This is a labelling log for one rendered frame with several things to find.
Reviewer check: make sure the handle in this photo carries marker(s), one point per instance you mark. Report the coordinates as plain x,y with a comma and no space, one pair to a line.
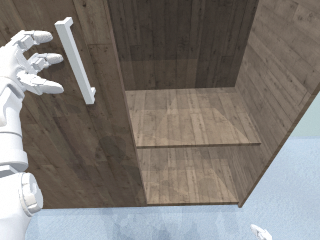
69,45

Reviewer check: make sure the left robot forearm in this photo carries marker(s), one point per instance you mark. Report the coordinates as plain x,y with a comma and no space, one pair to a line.
13,159

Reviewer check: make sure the right robot hand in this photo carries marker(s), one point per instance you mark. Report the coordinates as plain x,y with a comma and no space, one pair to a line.
260,233

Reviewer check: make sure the robot left upper arm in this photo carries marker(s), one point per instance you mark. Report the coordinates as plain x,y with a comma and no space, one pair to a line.
20,199

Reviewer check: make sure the wardrobe door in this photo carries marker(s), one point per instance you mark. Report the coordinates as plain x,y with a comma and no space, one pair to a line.
81,155

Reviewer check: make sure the left robot hand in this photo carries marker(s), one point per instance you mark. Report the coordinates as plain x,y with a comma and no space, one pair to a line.
13,63

